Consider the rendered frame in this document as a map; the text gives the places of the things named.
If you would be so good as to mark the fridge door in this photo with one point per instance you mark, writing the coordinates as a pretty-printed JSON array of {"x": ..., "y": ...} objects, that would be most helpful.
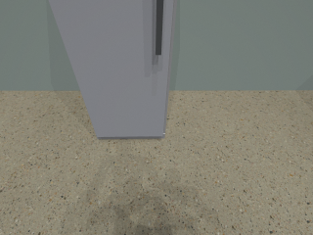
[{"x": 111, "y": 46}]

